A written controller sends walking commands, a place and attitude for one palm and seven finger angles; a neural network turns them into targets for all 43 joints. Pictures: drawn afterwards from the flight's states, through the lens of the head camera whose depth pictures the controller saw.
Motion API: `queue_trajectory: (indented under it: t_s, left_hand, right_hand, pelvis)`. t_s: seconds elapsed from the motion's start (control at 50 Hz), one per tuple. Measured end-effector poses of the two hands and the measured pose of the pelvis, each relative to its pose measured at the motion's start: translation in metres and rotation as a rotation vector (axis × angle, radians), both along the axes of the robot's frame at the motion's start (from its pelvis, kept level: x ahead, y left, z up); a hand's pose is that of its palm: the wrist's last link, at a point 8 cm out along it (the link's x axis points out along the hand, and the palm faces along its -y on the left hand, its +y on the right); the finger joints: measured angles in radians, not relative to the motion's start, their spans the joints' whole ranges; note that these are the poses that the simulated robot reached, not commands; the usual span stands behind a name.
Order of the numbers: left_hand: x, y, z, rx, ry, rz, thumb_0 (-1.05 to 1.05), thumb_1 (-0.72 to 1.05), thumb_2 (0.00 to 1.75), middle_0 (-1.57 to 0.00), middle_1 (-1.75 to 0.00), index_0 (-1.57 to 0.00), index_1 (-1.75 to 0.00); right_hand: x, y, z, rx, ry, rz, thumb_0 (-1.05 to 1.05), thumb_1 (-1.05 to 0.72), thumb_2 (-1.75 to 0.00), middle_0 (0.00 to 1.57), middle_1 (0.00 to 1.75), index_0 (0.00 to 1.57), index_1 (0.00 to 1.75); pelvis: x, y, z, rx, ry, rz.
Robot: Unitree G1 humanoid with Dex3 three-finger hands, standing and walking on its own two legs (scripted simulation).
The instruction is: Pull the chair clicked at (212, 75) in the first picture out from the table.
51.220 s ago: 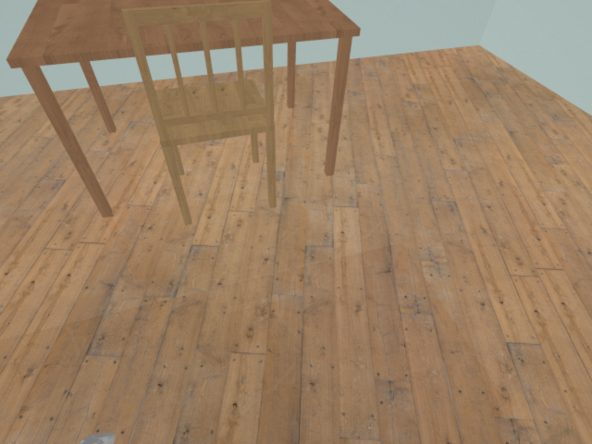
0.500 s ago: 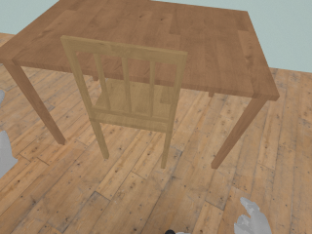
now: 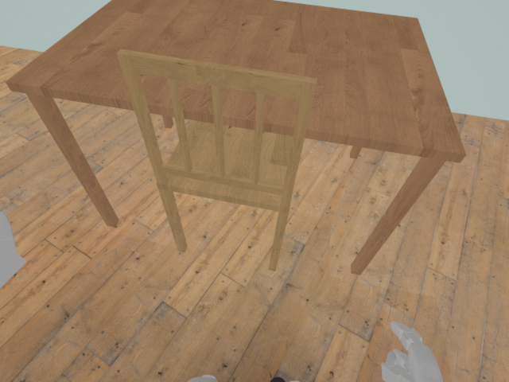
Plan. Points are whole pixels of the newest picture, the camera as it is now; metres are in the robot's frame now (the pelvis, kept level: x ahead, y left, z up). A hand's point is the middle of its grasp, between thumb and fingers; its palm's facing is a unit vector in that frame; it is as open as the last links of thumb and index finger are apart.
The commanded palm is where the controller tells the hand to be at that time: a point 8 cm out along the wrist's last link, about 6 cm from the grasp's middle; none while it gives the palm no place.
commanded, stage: step back with the hand held close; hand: left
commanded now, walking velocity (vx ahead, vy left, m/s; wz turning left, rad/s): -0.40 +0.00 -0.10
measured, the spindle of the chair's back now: (219, 136) +0.68 +0.11 -0.06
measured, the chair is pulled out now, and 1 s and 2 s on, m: -0.09 -0.09 -0.09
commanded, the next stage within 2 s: stop stepping back and stand still in 0.40 s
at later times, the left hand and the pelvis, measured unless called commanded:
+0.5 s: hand out of the picture +0.12 +0.29 +0.18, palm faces +0.40 -0.74 -0.54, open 7.4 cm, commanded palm +0.05 +0.33 +0.19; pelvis -0.07 +0.02 +0.01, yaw +4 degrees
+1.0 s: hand out of the picture +0.04 +0.31 +0.19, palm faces +0.40 -0.77 -0.49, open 7.5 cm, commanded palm -0.02 +0.35 +0.19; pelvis -0.17 +0.05 +0.00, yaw -1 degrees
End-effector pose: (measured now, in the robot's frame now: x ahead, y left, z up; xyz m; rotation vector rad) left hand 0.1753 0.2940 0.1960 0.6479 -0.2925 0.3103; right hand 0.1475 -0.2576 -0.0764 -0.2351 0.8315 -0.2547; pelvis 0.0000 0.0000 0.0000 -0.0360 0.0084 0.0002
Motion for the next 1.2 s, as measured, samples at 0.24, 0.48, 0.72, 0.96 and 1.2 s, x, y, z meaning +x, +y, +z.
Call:
queue_trajectory:
  t_s: [0.24,0.48,0.72,0.96,1.2]
  left_hand:
    - [-0.038,0.016,0.005,0.074,-0.004,0.047,0.01,0.88,0.90,-0.22,-0.31,-0.21,-0.30]
    - [-0.089,0.034,0.002,-0.001,-0.013,0.019,0.01,0.88,0.90,-0.22,-0.31,-0.21,-0.30]
    - [-0.153,0.039,-0.002,-0.075,-0.039,0.087,0.01,0.88,0.90,-0.21,-0.31,-0.21,-0.30]
    - [-0.167,0.061,0.012,-0.083,-0.042,0.049,0.01,0.89,0.90,-0.21,-0.31,-0.21,-0.30]
    - [-0.176,0.084,-0.005,-0.163,-0.095,0.007,0.01,0.88,0.90,-0.21,-0.31,-0.21,-0.30]
  right_hand:
    - [-0.014,0.013,0.002,-0.002,-0.032,0.052,0.01,-0.90,-0.89,0.20,0.30,0.20,0.30]
    - [-0.039,0.040,0.015,-0.006,-0.046,0.073,0.01,-0.90,-0.89,0.20,0.30,0.20,0.30]
    - [-0.083,0.061,0.006,0.001,-0.093,0.183,0.01,-0.90,-0.89,0.20,0.30,0.20,0.30]
    - [-0.154,0.082,0.022,0.016,-0.143,0.093,0.01,-0.90,-0.89,0.20,0.30,0.20,0.30]
    - [-0.225,0.087,0.006,-0.035,-0.089,-0.023,0.01,-0.90,-0.89,0.20,0.30,0.20,0.30]
  pelvis:
    - [-0.023,0.002,-0.003,-0.008,0.008,0.063]
    - [-0.065,0.023,0.005,-0.048,-0.034,0.056]
    - [-0.115,0.030,0.000,-0.022,-0.012,0.060]
    - [-0.155,0.052,0.010,0.011,-0.060,-0.002]
    - [-0.186,0.087,-0.001,0.019,-0.067,-0.096]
